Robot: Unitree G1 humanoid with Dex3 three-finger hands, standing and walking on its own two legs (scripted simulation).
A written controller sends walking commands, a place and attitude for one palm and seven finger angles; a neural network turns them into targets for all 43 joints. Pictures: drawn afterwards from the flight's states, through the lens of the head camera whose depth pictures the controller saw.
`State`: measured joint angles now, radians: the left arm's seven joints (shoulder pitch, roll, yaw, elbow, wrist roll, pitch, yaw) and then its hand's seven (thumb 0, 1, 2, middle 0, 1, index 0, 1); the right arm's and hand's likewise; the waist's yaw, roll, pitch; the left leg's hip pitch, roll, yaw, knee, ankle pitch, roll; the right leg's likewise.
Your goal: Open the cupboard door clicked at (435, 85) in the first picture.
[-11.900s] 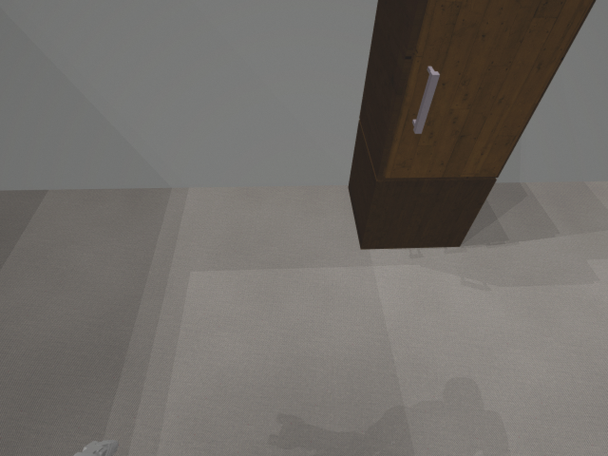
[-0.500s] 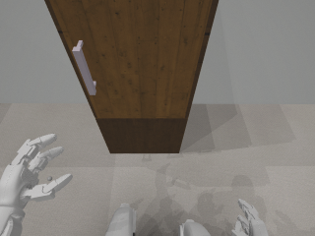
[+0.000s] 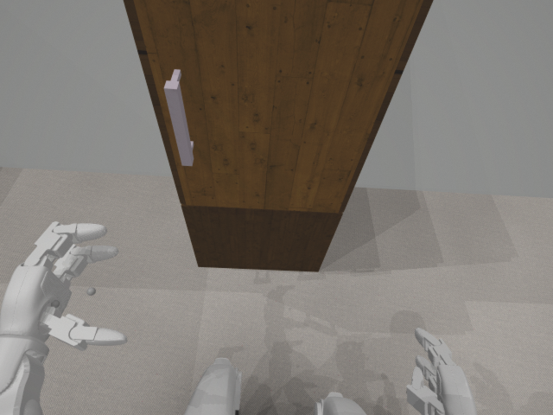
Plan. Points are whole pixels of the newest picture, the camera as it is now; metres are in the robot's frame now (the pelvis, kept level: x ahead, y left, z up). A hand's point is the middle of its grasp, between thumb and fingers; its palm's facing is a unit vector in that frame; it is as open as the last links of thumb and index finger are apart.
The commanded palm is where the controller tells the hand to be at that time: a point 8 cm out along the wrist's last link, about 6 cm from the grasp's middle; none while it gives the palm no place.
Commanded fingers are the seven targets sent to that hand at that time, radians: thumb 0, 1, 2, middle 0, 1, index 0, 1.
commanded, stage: raise the hand with hooked fingers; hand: left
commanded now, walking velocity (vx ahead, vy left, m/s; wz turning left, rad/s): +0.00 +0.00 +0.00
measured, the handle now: (182, 121) +0.58 +0.22 +0.05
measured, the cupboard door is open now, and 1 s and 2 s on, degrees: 0 0 0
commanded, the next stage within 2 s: move the hooked fingers beside the handle in 0.84 s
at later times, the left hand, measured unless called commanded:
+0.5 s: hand (91, 263) +0.29 +0.27 +0.06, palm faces +0.05 -1.00 -0.04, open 14.0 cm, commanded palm +0.26 +0.31 +0.06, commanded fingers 0.00 -0.50 0.30 -0.30 -1.20 -0.30 -1.20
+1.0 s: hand (107, 259) +0.30 +0.25 +0.05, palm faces +0.06 -1.00 -0.04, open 14.0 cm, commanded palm +0.28 +0.30 +0.06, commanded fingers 0.00 -0.50 0.30 -0.30 -1.20 -0.30 -1.20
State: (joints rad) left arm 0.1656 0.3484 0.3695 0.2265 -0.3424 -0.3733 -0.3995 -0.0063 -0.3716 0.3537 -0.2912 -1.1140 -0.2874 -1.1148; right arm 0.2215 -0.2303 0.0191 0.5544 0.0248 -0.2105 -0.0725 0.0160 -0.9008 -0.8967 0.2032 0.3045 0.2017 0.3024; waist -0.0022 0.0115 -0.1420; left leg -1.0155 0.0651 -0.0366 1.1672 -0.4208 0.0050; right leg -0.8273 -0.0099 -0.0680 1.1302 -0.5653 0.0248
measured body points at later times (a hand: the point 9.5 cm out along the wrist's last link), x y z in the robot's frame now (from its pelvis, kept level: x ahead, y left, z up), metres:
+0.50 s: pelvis +0.00 +0.00 +0.01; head +0.07 +0.02 +0.45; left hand +0.28 +0.32 +0.06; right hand +0.14 -0.26 -0.07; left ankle +0.08 +0.11 -0.65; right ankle -0.01 -0.14 -0.65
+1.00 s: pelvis +0.01 -0.02 +0.00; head +0.08 +0.00 +0.45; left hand +0.29 +0.31 +0.06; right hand +0.17 -0.27 -0.08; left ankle +0.08 +0.11 -0.65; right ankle -0.01 -0.14 -0.65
